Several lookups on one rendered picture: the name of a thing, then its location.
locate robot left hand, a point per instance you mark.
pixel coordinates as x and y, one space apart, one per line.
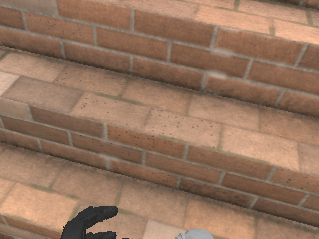
77 227

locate right robot thigh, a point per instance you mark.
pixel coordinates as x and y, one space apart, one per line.
197 233

